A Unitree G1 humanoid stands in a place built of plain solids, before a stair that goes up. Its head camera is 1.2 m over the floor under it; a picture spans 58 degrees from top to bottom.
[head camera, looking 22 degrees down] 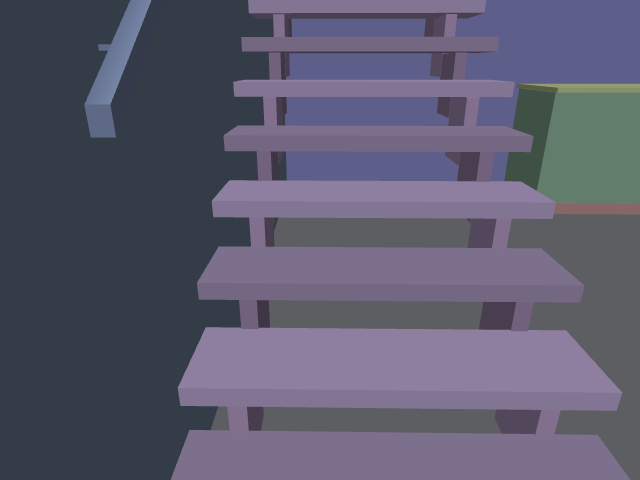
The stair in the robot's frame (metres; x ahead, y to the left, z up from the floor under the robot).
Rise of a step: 0.19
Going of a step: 0.26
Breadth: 1.21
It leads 1 degrees to the right of straight ahead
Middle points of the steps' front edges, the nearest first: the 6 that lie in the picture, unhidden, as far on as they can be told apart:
0.94 -0.22 0.38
1.20 -0.22 0.57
1.46 -0.22 0.76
1.72 -0.23 0.95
1.98 -0.23 1.13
2.24 -0.23 1.32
